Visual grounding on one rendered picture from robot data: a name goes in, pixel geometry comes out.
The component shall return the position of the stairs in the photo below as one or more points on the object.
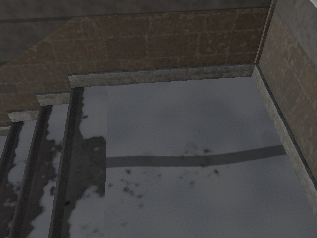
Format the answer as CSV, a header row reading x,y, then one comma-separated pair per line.
x,y
29,163

